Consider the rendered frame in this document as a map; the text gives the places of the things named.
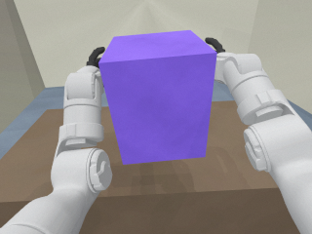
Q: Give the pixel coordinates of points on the robot left forearm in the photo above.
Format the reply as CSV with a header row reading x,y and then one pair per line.
x,y
82,106

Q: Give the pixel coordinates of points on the robot left upper arm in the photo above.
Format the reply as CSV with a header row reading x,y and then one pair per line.
x,y
78,176

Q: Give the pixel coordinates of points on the carton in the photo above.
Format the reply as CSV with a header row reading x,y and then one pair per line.
x,y
159,90

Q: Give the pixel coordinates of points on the robot right forearm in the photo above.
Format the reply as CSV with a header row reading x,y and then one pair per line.
x,y
256,97

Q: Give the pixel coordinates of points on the robot right upper arm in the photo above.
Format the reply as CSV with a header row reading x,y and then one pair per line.
x,y
282,146

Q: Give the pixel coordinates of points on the pedestal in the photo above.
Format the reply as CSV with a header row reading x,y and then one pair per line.
x,y
220,193

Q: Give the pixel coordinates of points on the robot left hand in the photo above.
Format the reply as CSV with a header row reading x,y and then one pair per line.
x,y
93,60

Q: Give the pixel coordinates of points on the robot right hand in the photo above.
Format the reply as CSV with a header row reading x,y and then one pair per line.
x,y
215,44

